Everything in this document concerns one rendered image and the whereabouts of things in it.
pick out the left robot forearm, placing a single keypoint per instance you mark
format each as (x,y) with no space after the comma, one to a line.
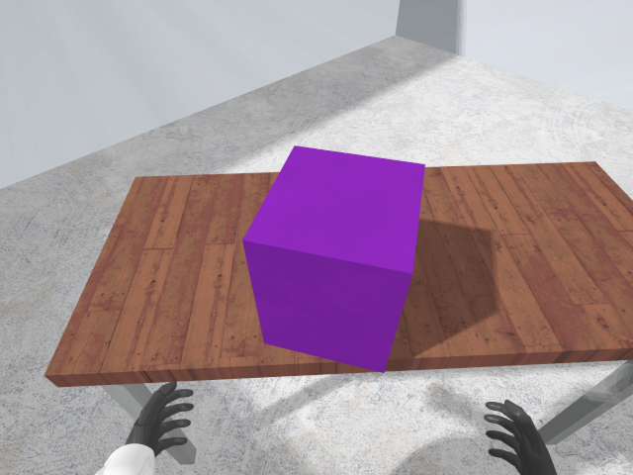
(130,459)

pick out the right robot hand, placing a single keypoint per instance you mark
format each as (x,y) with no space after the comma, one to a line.
(532,457)

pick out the carton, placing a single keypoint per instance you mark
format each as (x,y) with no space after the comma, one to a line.
(330,254)

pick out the left robot hand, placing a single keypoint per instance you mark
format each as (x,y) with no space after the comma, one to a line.
(149,426)

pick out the table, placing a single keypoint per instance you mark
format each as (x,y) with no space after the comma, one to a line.
(515,264)

